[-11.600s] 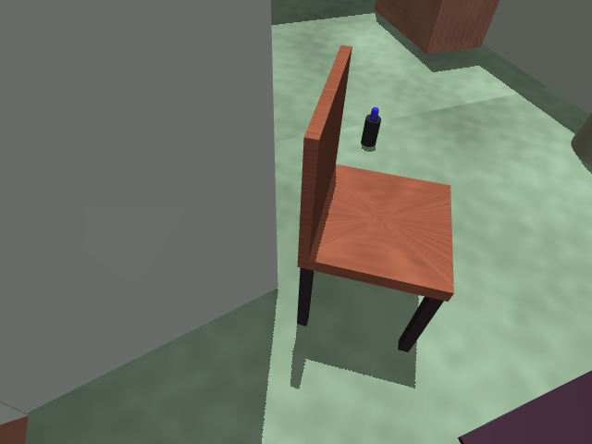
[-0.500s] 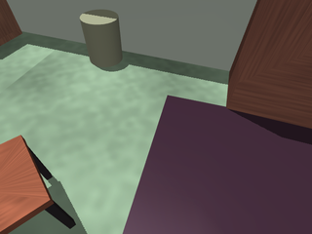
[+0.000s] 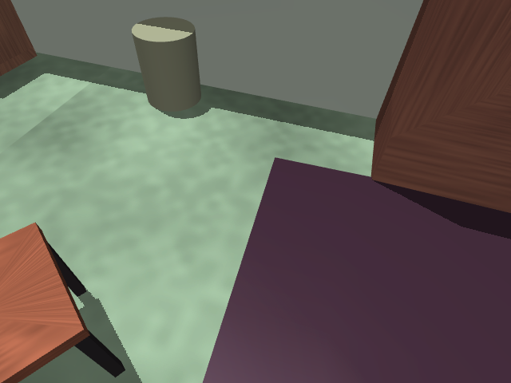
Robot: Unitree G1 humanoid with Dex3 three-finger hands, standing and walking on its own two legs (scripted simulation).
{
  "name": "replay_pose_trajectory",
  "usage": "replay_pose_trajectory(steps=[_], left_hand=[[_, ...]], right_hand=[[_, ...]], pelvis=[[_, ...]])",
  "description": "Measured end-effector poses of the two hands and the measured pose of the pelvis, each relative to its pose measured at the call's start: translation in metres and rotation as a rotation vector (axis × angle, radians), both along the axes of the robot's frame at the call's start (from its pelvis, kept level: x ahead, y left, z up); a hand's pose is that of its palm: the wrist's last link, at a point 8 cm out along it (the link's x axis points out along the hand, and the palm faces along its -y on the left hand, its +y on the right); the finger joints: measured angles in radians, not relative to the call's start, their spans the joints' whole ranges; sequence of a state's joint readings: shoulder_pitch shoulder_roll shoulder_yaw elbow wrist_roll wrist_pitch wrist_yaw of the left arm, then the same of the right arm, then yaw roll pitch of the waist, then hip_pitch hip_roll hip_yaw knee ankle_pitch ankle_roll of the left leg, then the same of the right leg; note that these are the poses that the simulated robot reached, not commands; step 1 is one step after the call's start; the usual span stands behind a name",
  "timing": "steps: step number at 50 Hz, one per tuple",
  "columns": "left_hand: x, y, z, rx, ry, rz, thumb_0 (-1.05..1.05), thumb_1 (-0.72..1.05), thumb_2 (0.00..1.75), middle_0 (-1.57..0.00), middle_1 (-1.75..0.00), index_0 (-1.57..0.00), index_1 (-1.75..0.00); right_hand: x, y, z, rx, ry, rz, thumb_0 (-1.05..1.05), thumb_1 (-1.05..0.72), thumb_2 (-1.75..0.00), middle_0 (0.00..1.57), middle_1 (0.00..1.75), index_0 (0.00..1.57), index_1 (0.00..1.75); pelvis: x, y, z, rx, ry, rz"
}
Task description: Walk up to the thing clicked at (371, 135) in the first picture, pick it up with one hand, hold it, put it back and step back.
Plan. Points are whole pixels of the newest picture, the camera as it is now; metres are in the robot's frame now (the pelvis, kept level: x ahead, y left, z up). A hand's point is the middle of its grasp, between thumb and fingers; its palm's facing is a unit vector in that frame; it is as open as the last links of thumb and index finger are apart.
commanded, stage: stand
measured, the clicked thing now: out of the picture +0.99 +1.39 -0.67
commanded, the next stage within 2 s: walk up in 0.60 s
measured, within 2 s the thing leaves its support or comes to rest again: neither
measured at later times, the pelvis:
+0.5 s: pelvis +0.00 +0.01 +0.00, yaw +0 degrees
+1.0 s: pelvis +0.09 -0.06 -0.01, yaw +0 degrees
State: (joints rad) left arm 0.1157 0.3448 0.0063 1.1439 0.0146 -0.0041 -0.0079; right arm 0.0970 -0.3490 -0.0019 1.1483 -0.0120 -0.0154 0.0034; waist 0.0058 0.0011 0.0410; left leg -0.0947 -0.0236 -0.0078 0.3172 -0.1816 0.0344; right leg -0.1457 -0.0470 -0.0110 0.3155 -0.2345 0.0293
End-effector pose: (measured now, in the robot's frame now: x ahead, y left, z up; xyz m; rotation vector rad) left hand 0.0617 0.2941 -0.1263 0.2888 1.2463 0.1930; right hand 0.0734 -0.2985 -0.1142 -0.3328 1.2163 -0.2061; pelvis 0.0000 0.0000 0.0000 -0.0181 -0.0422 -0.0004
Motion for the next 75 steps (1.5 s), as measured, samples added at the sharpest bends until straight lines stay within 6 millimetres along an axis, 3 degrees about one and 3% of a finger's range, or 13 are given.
replay_pose_trajectory(steps=[32, 37, 43, 47, 49, 53, 57, 64, 68, 75], left_hand=[[-0.008, 0.009, -0.001, -0.011, 0.014, 0.003, 0.00, 0.90, 0.90, -0.20, -0.30, -0.21, -0.30], [0.013, 0.016, 0.009, 0.010, -0.018, -0.017, 0.00, 0.90, 0.90, -0.20, -0.30, -0.21, -0.30], [0.056, 0.013, 0.028, 0.069, -0.061, -0.043, 0.00, 0.90, 0.90, -0.20, -0.30, -0.21, -0.30], [0.085, -0.001, 0.033, 0.121, -0.106, -0.035, 0.00, 0.90, 0.90, -0.20, -0.30, -0.21, -0.30], [0.089, -0.011, 0.036, 0.130, -0.129, -0.024, 0.00, 0.90, 0.90, -0.20, -0.30, -0.21, -0.30], [0.085, -0.029, 0.044, 0.107, -0.089, 0.015, 0.00, 0.90, 0.90, -0.20, -0.30, -0.21, -0.30], [0.089, -0.033, 0.039, 0.087, -0.044, 0.036, 0.00, 0.90, 0.89, -0.20, -0.30, -0.21, -0.30], [0.136, -0.019, 0.009, 0.030, -0.033, 0.047, 0.00, 0.90, 0.89, -0.20, -0.31, -0.21, -0.30], [0.187, -0.010, -0.007, 0.008, -0.039, 0.008, 0.01, 0.90, 0.90, -0.20, -0.30, -0.21, -0.30], [0.282, -0.009, 0.016, -0.037, -0.126, -0.065, 0.00, 0.90, 0.89, -0.20, -0.30, -0.21, -0.30]], right_hand=[[-0.002, 0.005, 0.001, 0.013, -0.011, -0.004, 0.01, -0.90, -0.90, 0.20, 0.30, 0.20, 0.30], [-0.009, -0.016, 0.006, 0.012, -0.033, -0.024, 0.01, -0.90, -0.90, 0.21, 0.30, 0.20, 0.30], [-0.007, -0.062, 0.002, -0.015, 0.018, -0.047, 0.01, -0.90, -0.90, 0.21, 0.30, 0.20, 0.30], [0.019, -0.096, -0.015, -0.030, 0.042, -0.045, 0.01, -0.90, -0.90, 0.20, 0.30, 0.20, 0.30], [0.043, -0.101, -0.017, -0.033, 0.047, -0.030, 0.01, -0.90, -0.90, 0.20, 0.30, 0.20, 0.30], [0.104, -0.094, -0.003, 0.007, -0.020, 0.025, 0.01, -0.91, -0.90, 0.20, 0.30, 0.20, 0.30], [0.164, -0.084, 0.013, 0.035, -0.098, 0.089, 0.01, -0.91, -0.90, 0.20, 0.30, 0.20, 0.30], [0.246, -0.069, 0.035, -0.018, -0.174, 0.134, 0.01, -0.91, -0.90, 0.20, 0.30, 0.20, 0.30], [0.260, -0.063, 0.042, -0.069, -0.236, 0.081, 0.01, -0.90, -0.90, 0.20, 0.30, 0.20, 0.30], [0.252, -0.056, 0.049, -0.073, -0.105, 0.011, 0.01, -0.90, -0.90, 0.20, 0.30, 0.20, 0.30]], pelvis=[[0.002, 0.006, -0.001, 0.001, 0.002, -0.002], [0.012, -0.006, -0.001, 0.013, 0.015, -0.001], [0.045, -0.032, -0.005, 0.021, 0.010, -0.008], [0.075, -0.054, -0.017, -0.007, 0.004, -0.005], [0.086, -0.060, -0.016, -0.021, 0.007, -0.002], [0.105, -0.064, 0.000, -0.021, -0.012, 0.004], [0.128, -0.067, 0.006, -0.020, -0.026, 0.017], [0.184, -0.054, -0.004, -0.044, -0.033, 0.019], [0.217, -0.038, -0.010, 0.004, -0.062, 0.018], [0.279, -0.029, 0.010, 0.007, -0.040, -0.002]])
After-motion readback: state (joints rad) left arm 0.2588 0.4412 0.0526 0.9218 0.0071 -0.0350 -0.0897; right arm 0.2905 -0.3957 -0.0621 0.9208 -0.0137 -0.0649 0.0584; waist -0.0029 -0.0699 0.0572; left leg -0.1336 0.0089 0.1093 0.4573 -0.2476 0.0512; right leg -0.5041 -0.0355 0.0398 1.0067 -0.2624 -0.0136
